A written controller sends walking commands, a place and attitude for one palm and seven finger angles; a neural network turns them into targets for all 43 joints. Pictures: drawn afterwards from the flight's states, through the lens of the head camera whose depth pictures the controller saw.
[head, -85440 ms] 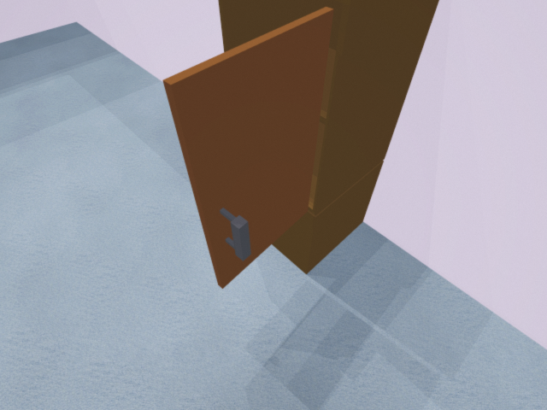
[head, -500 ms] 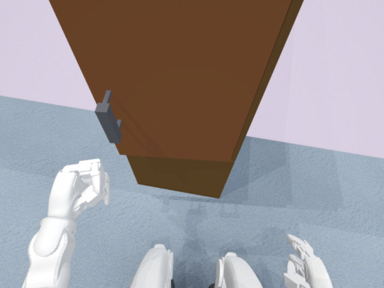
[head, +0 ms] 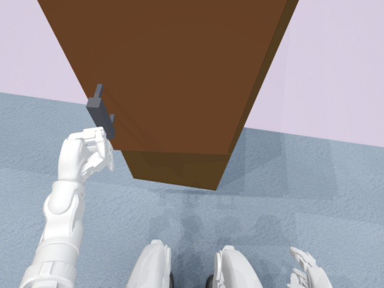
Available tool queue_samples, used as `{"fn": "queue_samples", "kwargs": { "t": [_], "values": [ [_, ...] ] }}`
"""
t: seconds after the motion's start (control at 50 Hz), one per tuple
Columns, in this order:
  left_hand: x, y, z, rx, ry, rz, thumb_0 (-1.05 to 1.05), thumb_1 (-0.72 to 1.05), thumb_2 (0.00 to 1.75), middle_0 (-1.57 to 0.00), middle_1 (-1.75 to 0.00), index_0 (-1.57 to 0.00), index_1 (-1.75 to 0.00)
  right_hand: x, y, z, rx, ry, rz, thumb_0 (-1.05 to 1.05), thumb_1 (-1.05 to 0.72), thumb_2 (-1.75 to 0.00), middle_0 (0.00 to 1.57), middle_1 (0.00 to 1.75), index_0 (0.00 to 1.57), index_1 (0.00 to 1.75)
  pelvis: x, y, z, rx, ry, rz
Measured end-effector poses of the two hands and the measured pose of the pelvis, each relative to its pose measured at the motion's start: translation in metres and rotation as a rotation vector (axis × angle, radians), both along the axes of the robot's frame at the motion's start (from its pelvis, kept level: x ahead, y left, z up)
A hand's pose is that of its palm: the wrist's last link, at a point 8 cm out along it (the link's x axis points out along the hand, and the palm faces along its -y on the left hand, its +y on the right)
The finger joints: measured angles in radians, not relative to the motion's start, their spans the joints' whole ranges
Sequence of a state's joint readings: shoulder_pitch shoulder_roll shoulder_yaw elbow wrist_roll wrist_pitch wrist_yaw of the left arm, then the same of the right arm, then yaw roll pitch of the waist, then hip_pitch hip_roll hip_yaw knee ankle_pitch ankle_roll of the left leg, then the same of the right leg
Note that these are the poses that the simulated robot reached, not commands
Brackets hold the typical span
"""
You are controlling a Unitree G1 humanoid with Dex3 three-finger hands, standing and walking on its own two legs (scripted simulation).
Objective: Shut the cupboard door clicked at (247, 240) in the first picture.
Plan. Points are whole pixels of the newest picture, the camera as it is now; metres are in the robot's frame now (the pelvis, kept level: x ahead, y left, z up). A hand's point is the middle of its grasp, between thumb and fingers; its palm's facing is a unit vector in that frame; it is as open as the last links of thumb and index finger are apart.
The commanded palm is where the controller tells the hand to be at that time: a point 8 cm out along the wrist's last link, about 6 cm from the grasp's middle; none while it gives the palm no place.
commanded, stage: bring the fist close to the handle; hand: left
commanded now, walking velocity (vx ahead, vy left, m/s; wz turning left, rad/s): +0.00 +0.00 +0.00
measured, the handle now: (104, 112) +0.48 +0.22 +0.02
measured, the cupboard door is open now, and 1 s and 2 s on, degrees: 7 3 0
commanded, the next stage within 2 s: push the door shut along its arc in 0.42 s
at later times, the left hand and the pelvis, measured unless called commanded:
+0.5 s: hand (115, 150) +0.38 +0.18 +0.03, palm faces +0.01 -1.00 -0.04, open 3.1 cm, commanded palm +0.35 +0.22 +0.03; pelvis +0.00 -0.01 +0.00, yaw +0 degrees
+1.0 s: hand (115, 132) +0.42 +0.19 +0.03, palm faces -0.11 -0.99 -0.05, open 3.1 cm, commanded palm +0.42 +0.22 +0.03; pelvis -0.01 -0.01 -0.01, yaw +0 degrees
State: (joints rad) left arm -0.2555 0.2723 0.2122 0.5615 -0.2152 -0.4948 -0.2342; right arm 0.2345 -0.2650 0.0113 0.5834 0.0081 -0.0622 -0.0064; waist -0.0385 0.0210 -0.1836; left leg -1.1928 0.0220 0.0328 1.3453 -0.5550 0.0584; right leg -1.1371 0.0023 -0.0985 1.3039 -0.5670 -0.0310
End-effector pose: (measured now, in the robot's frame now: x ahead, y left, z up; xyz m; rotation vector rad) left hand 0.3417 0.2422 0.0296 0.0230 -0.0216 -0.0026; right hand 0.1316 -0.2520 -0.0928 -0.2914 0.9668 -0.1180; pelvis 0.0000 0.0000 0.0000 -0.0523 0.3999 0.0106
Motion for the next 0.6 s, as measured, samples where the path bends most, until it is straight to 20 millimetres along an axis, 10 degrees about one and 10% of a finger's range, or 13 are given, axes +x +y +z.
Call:
{"fn": "queue_samples", "kwargs": {
  "t": [0.6],
  "values": [
    [0.016,-0.014,0.0,0.025,-0.004,0.004,0.01,0.9,0.9,-1.3,-1.5,-1.3,-1.5,-0.016,-0.012,-0.008,0.01,0.069,-0.032,0.01,-0.9,-0.9,0.2,0.3,0.2,0.3,-0.003,-0.008,0.0,0.014,0.005,-0.004]
  ]
}}
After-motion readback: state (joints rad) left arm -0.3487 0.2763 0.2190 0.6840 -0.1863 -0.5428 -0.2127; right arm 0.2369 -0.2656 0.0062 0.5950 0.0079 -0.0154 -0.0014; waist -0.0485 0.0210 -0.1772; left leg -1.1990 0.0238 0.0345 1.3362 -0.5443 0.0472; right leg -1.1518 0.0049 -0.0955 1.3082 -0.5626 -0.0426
